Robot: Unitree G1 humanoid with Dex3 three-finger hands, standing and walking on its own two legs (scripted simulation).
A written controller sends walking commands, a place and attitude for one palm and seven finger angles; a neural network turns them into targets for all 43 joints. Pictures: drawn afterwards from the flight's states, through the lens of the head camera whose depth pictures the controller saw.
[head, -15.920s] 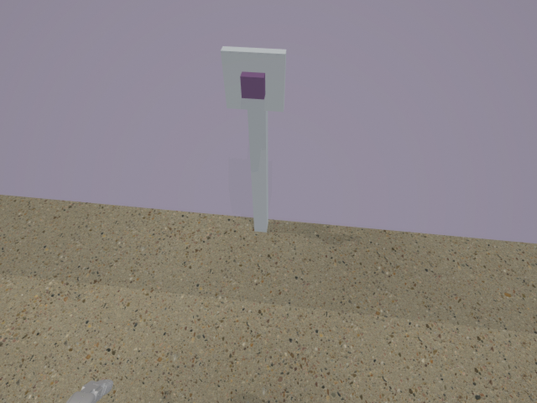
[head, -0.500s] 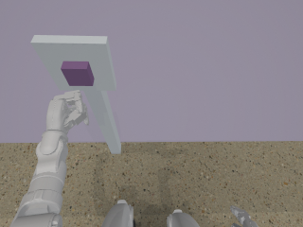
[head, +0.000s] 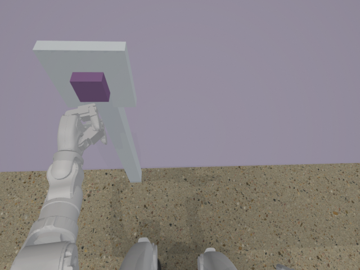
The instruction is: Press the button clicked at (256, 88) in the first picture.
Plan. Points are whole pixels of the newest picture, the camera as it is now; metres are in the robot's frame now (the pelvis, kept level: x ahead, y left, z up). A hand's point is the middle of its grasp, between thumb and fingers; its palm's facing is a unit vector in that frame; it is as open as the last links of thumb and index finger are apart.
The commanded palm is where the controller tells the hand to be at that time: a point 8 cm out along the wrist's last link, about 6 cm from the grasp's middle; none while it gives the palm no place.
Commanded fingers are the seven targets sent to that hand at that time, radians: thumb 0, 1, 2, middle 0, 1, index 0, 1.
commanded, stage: aim a knuckle at the button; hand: left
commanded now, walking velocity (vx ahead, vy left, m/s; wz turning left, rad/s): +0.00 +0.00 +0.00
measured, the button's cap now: (91, 86) +0.51 +0.21 +0.08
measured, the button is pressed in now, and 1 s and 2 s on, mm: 0 0 7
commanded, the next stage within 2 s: press the button with the knuckle in 0.32 s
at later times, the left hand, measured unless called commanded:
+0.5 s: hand (101, 127) +0.42 +0.19 +0.04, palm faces +0.06 -1.00 -0.01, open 3.1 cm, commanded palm +0.40 +0.23 +0.05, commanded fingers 0.00 0.90 0.90 -1.30 -1.50 -1.30 -1.50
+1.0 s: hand (102, 116) +0.44 +0.19 +0.05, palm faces +0.06 -1.00 -0.02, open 3.1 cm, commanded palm +0.43 +0.23 +0.05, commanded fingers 0.00 0.90 0.90 -1.30 -1.50 -1.30 -1.50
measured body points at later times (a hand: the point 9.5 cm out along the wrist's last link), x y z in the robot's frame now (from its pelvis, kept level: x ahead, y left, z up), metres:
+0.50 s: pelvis +0.00 +0.00 +0.00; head +0.10 +0.02 +0.43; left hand +0.41 +0.24 +0.04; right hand +0.09 -0.26 -0.12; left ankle +0.05 +0.09 -0.66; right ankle -0.01 -0.11 -0.66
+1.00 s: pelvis +0.00 +0.00 -0.01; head +0.10 +0.02 +0.43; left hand +0.44 +0.24 +0.05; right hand +0.06 -0.27 -0.12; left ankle +0.05 +0.09 -0.66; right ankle -0.01 -0.11 -0.66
